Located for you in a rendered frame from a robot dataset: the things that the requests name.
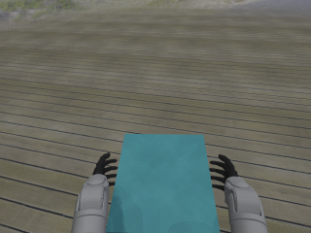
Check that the left robot hand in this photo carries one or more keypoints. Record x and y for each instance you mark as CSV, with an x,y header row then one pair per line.
x,y
102,162

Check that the carton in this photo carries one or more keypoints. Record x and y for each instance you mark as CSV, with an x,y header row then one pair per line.
x,y
163,185

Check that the right robot forearm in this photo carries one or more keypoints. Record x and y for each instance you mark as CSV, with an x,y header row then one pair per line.
x,y
245,210

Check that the right robot hand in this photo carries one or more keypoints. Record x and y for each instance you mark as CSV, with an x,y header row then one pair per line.
x,y
228,171

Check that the left robot forearm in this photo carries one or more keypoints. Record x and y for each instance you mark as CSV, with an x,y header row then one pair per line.
x,y
91,209

